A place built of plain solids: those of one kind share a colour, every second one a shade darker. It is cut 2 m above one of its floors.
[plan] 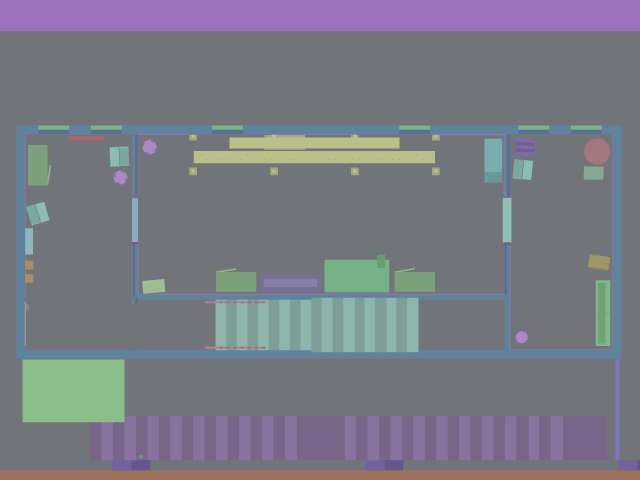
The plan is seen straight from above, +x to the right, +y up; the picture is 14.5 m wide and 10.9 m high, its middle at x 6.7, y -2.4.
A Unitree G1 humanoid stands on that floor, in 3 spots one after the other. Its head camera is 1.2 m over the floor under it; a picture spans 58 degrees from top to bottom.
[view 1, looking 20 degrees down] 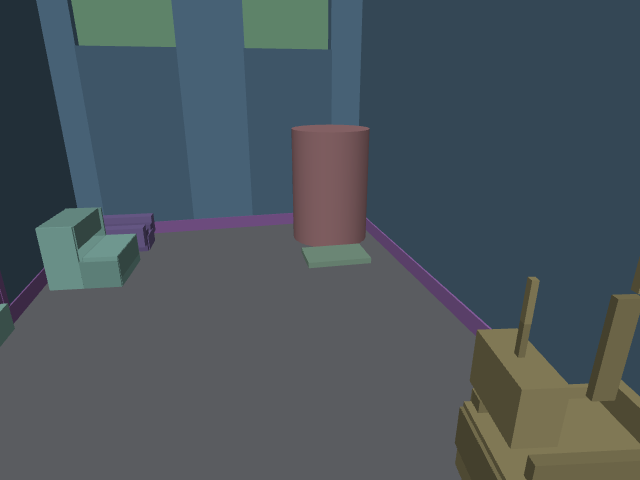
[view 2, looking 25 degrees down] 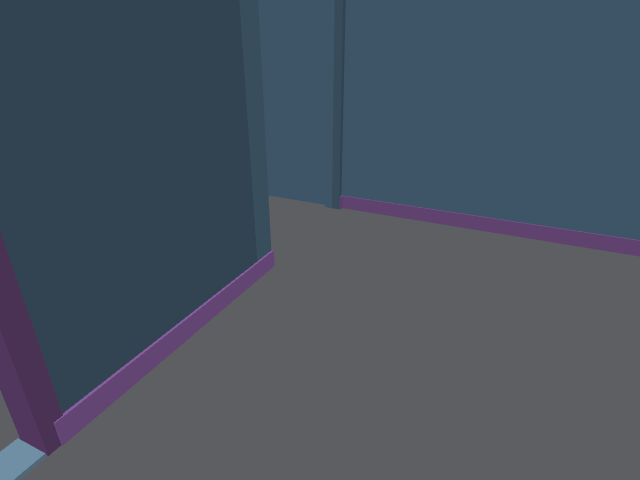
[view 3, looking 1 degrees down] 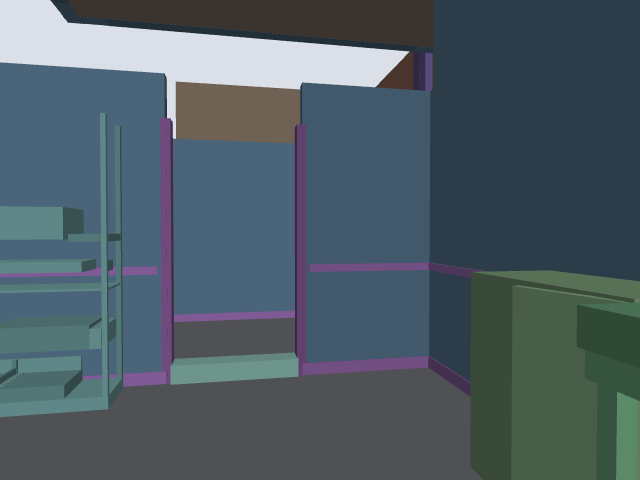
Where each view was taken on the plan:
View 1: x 12.15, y -3.70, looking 77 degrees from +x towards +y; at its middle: drum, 3.33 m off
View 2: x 1.25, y -1.95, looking -65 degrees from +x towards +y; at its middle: ground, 2.84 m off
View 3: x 7.30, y -1.95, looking -11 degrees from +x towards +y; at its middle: wall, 3.66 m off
